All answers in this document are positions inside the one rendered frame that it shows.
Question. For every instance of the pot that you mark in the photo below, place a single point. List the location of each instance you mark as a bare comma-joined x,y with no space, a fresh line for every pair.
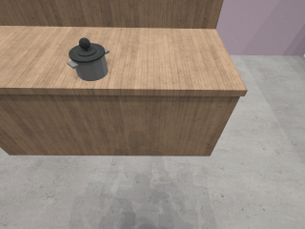
91,71

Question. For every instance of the knob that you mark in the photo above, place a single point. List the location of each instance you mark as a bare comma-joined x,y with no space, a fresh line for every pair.
84,43

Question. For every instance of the table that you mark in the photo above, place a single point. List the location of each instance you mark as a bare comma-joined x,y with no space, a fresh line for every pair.
170,89

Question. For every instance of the lid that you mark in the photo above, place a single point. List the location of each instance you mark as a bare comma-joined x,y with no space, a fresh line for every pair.
93,53

